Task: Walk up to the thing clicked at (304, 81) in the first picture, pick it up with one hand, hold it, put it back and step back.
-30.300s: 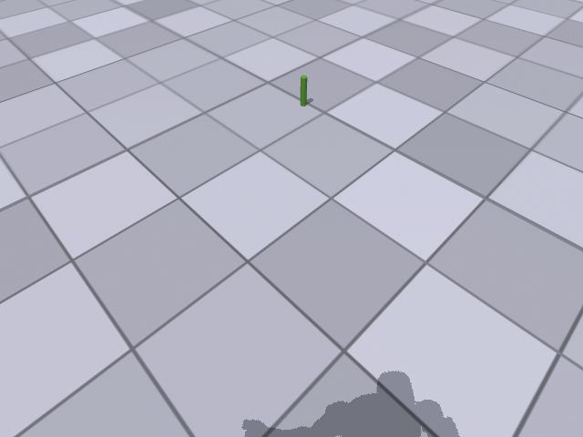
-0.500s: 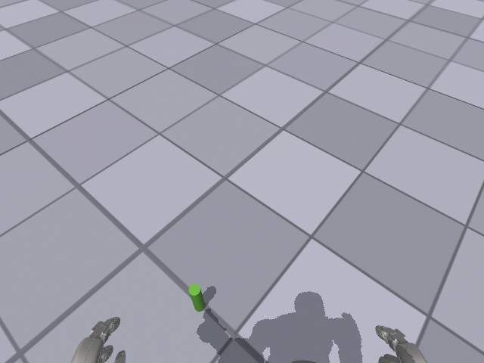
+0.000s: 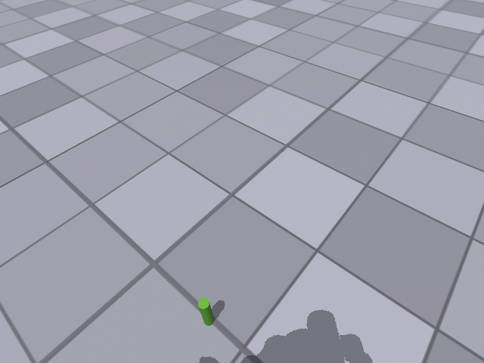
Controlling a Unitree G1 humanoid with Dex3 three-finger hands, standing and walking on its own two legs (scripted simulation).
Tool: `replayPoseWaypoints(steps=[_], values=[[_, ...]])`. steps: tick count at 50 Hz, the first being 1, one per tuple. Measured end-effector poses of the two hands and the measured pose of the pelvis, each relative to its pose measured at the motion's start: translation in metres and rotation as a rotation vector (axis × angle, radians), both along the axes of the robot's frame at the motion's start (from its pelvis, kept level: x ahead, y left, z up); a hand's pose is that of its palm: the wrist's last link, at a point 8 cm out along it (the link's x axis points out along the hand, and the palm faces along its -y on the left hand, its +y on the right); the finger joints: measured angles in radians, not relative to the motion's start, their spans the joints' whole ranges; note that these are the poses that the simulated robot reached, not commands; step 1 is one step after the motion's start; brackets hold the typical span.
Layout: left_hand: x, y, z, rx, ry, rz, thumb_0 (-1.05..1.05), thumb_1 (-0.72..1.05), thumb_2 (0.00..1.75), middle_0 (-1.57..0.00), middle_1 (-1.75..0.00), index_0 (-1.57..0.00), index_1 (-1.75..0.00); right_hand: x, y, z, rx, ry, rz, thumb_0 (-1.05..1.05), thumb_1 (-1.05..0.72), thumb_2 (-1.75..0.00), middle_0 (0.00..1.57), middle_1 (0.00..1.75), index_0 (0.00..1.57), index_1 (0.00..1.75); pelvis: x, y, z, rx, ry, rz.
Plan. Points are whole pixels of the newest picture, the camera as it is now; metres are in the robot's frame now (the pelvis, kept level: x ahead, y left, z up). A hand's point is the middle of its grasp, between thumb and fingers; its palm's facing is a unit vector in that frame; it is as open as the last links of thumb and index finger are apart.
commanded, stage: stand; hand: left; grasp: from the side
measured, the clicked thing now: (206, 312) +0.44 +0.17 -0.68
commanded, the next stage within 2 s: step back in 1.46 s
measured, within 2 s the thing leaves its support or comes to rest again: neither
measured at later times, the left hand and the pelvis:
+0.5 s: hand out of the picture +0.04 +0.23 -0.15, palm faces -0.02 -0.93 -0.35, open 7.4 cm; pelvis -0.01 -0.01 +0.01, yaw -1 degrees
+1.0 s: hand out of the picture +0.08 +0.23 -0.15, palm faces -0.04 -0.94 -0.35, open 7.4 cm; pelvis +0.01 -0.02 +0.01, yaw -1 degrees
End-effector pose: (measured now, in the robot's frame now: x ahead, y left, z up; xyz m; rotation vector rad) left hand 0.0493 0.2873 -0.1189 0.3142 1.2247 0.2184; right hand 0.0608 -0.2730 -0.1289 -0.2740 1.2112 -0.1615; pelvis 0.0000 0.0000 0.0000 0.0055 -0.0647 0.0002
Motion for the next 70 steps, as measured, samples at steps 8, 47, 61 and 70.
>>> replayPoseWaypoints(steps=[8,47,61,70], values=[[-0.005,-0.002,0.004,0.004,0.01,0.004,0.0,0.9,0.9,-0.21,-0.3,-0.2,-0.3,-0.007,-0.008,0.003,-0.004,0.011,-0.012,0.01,-0.91,-0.89,0.2,0.3,0.21,0.3,-0.006,-0.003,0.004,0.004,-0.012,-0.002],[0.025,-0.014,0.009,-0.001,0.019,-0.027,0.0,0.9,0.9,-0.21,-0.3,-0.2,-0.3,-0.009,-0.033,0.006,-0.019,0.048,-0.047,0.0,-0.91,-0.89,0.2,0.3,0.21,0.3,0.004,-0.016,0.008,0.003,0.009,-0.024],[0.041,-0.016,0.011,-0.001,0.009,-0.036,0.0,0.9,0.9,-0.21,-0.3,-0.2,-0.3,0.003,-0.038,0.009,-0.025,0.042,-0.049,0.0,-0.91,-0.89,0.2,0.3,0.21,0.3,0.013,-0.018,0.009,0.002,0.017,-0.028],[0.045,-0.017,0.011,0.001,0.007,-0.04,0.0,0.9,0.9,-0.21,-0.3,-0.2,-0.3,0.007,-0.04,0.01,-0.026,0.041,-0.051,0.0,-0.91,-0.89,0.2,0.3,0.21,0.3,0.016,-0.02,0.009,0.001,0.021,-0.029]])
